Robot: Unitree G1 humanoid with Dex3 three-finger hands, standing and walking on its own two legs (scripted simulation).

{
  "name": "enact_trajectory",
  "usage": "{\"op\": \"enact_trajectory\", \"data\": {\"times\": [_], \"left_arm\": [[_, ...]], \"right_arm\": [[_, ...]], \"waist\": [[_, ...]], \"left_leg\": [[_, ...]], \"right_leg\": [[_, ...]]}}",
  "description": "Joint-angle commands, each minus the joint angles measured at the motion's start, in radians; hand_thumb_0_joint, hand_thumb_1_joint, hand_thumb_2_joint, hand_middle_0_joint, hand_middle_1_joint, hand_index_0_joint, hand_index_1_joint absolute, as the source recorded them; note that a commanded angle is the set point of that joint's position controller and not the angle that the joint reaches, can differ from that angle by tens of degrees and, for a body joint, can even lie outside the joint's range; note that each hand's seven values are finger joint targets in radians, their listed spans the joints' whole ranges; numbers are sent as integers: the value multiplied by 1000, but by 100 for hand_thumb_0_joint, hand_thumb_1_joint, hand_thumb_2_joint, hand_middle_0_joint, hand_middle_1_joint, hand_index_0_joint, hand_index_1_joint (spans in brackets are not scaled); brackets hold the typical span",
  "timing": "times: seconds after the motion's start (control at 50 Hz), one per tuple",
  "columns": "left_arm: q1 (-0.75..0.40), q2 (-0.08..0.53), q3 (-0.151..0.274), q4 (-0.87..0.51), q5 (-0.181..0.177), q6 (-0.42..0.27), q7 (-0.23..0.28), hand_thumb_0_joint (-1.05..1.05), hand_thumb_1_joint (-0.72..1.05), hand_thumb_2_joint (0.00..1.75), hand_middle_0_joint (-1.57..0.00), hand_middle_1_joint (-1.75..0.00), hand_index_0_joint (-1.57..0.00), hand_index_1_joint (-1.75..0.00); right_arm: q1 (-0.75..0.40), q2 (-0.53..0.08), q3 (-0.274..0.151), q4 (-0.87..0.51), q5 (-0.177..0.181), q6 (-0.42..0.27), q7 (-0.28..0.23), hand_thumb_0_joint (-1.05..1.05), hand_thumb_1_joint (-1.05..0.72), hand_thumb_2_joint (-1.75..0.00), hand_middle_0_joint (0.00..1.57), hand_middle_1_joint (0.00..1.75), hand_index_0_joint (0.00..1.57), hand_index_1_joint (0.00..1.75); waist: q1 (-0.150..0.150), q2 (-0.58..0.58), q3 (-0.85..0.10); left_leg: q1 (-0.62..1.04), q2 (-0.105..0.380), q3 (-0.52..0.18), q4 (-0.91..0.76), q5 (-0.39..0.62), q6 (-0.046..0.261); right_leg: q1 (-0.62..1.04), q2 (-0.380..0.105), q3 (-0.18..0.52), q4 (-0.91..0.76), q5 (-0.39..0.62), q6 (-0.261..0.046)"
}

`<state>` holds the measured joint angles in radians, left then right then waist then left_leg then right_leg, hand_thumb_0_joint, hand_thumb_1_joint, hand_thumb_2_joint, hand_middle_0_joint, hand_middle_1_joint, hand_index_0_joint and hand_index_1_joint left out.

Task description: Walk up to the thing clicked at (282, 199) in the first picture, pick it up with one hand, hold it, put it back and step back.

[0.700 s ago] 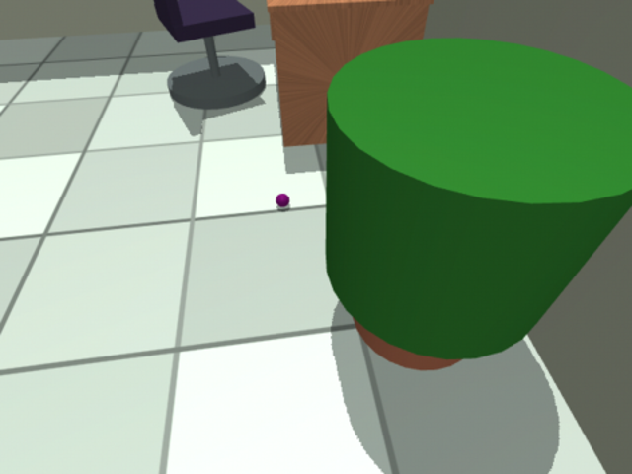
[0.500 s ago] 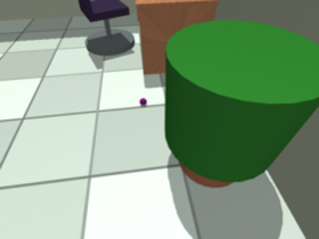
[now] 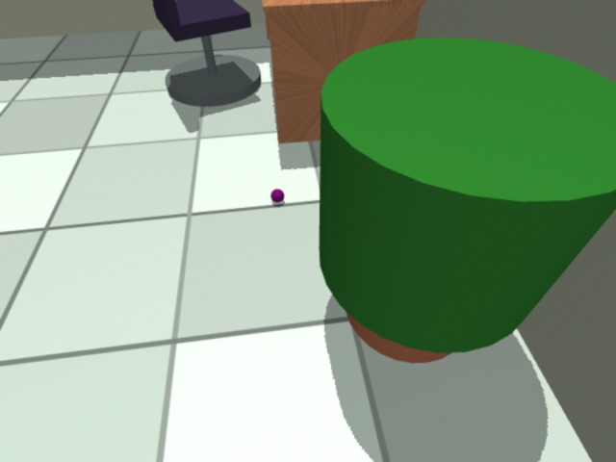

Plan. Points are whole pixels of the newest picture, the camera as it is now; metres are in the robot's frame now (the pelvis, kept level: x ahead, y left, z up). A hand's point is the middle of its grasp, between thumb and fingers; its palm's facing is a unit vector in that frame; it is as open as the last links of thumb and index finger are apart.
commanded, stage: stand
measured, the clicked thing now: (277, 195) +1.42 +0.20 -0.75
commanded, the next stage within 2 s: walk up in 0.42 s
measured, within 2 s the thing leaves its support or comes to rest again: neither
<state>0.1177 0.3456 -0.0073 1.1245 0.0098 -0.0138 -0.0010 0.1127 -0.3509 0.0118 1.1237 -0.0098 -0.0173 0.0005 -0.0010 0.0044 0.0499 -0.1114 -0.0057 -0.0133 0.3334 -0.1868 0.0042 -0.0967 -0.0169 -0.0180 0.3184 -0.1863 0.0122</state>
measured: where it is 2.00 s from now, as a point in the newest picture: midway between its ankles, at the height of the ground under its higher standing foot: outside the picture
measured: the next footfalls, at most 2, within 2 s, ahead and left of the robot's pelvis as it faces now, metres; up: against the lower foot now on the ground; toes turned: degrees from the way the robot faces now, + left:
left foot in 0.92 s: -0.01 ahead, +0.12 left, +0.00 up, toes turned +29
right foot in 1.22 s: +0.13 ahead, -0.14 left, +0.00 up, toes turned +37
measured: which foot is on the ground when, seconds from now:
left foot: down 0.00-0.60, up 0.62-0.90, down 0.92-1.00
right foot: down 0.00-0.92, up 0.94-1.00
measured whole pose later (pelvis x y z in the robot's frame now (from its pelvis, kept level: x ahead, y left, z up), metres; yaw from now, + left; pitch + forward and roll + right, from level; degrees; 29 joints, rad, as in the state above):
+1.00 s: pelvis -0.02 -0.03 -0.04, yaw +30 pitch -2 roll +2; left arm 0.19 0.43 0.06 0.75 0.02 0.08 -0.04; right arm 0.28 -0.40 -0.07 0.73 -0.03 -0.02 -0.01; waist 0.01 -0.11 0.16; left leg -0.35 -0.04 0.01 0.71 -0.32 0.02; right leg -0.38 -0.08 -0.06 1.08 -0.57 0.00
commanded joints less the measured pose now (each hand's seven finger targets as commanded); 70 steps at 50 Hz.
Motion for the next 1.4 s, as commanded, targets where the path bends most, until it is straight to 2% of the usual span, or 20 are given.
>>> {"op": "enact_trajectory", "data": {"times": [0.0,0.38,0.52,0.58,0.62,0.72,0.8,0.86,0.88,0.9,0.92,0.94,1.0,1.16,1.18,1.2,1.22,1.24,1.3,1.38], "left_arm": [[-37,216,47,-60,0,-19,12,0,90,90,-20,-30,-20,-30],[-39,212,45,-61,0,-18,11,0,90,90,-20,-30,-20,-30],[-20,209,126,-271,4,34,-18,0,90,90,-20,-30,-20,-30],[50,287,153,-293,22,24,-9,0,90,90,-20,-30,-20,-30],[-108,301,159,-392,33,21,-22,0,90,90,-20,-30,-20,-30],[-56,240,141,-422,40,20,-29,0,90,90,-20,-30,-20,-30],[31,293,138,-449,31,37,-45,0,90,90,-20,-30,-20,-30],[2,300,140,-491,18,45,-41,0,90,90,-20,-30,-20,-30],[40,245,126,-505,9,46,-38,0,90,90,-20,-30,-20,-30],[57,158,104,-534,6,52,-42,0,90,90,-20,-30,-20,-30],[27,248,121,-543,11,61,-34,0,90,90,-20,-30,-20,-30],[30,279,123,-530,6,58,-31,0,90,90,-20,-30,-20,-30],[125,273,133,-462,2,51,-33,0,90,90,-20,-30,-20,-30],[256,214,140,-432,-1,6,-8,0,90,90,-20,-30,-20,-30],[293,267,154,-426,12,-5,3,0,90,90,-20,-30,-20,-30],[293,388,180,-438,37,-16,10,0,90,90,-20,-30,-20,-30],[153,466,191,-468,35,-13,8,0,90,90,-20,-30,-20,-30],[75,440,184,-492,24,-16,9,0,90,90,-20,-30,-20,-30],[78,352,164,-446,30,-31,19,0,90,90,-20,-30,-20,-30],[168,375,173,-443,46,-37,6,0,90,90,-20,-30,-20,-30]], "right_arm": [[-38,-207,-44,-61,3,-18,-11,0,-90,-90,20,30,20,30],[-34,-211,-43,-61,4,-18,-12,0,-90,-90,20,30,20,30],[50,-331,-156,-269,-16,2,-25,0,-90,-90,20,30,20,30],[31,-193,-124,-345,-5,7,-20,0,-90,-90,20,30,20,30],[96,-236,-137,-363,-26,24,-27,0,-90,-90,20,30,20,30],[178,-201,-132,-388,-18,31,22,0,-90,-90,20,30,20,30],[171,-214,-146,-419,-24,15,22,0,-90,-90,20,30,20,30],[317,-226,-166,-410,-16,4,3,0,-90,-90,20,30,20,30],[378,-289,-187,-411,-29,-8,-7,0,-90,-90,20,30,20,30],[346,-402,-206,-446,-43,-18,-25,0,-90,-90,20,30,20,30],[325,-458,-215,-461,-12,-23,-33,0,-90,-90,20,30,20,30],[265,-429,-209,-476,-4,-28,-42,0,-90,-90,20,30,20,30],[177,-334,-165,-509,-8,-24,-53,0,-90,-90,20,30,20,30],[118,-315,-155,-567,-23,15,-22,0,-90,-90,20,30,20,30],[96,-270,-143,-588,-18,22,-22,0,-90,-90,20,30,20,30],[88,-203,-125,-609,-8,24,-24,0,-90,-90,20,30,20,30],[139,-231,-140,-588,-23,33,-37,0,-90,-90,20,30,20,30],[152,-300,-157,-556,-27,38,-37,0,-90,-90,20,30,20,30],[192,-281,-162,-494,-12,34,8,0,-90,-90,20,30,20,30],[132,-252,-148,-483,-7,26,38,0,-90,-90,20,30,20,30]], "waist": [[4,-13,-80],[3,-13,-77],[48,159,-120],[111,-152,-144],[44,-201,-96],[31,-195,-27],[50,-210,-60],[-35,-166,-65],[-73,7,-95],[-42,283,-67],[-53,193,-118],[-30,119,-98],[12,161,-67],[66,183,-117],[94,66,-117],[105,-210,-67],[43,-303,-54],[13,-182,11],[-5,-131,60],[63,-242,6]], "left_leg": [[8,129,-99,-47,172,25],[13,129,-99,-47,191,22],[-114,194,-492,30,316,177],[-440,-65,-144,382,36,32],[-460,17,-33,729,-336,-15],[-441,31,20,578,-124,-12],[-277,-1,111,412,-165,0],[-17,-50,134,210,-40,25],[144,13,-49,109,-27,85],[171,291,-514,51,194,195],[49,420,-721,20,215,340],[-4,383,-636,25,167,342],[-121,213,-344,127,111,226],[-325,97,-327,319,269,163],[-383,24,-281,440,154,113],[-584,-128,-149,673,-131,39],[-599,-76,-121,881,-455,10],[-555,-35,-184,983,-424,-3],[-494,5,-108,900,-232,-13],[-443,13,-6,601,-293,-16]], "right_leg": [[21,-121,89,-40,138,-38],[20,-121,86,-45,143,-36],[-79,3,64,277,-230,-80],[209,-274,250,1,54,-168],[34,-545,349,-37,244,-354],[100,-250,-8,87,362,-188],[13,-289,-70,187,317,-177],[-185,-262,-127,387,194,-122],[-345,-184,-157,648,83,-59],[-586,2,-151,850,-440,13],[-509,-52,81,894,-489,-10],[-485,-82,116,922,-438,-9],[-407,-85,67,759,-323,-30],[-97,37,-39,304,-161,-53],[-55,-25,51,165,-176,-78],[-12,-288,399,39,-177,-158],[-142,-564,688,-74,-157,-334],[-246,-573,699,-96,-181,-366],[-239,-314,212,53,-149,-235],[-93,-292,105,100,-124,-222]]}}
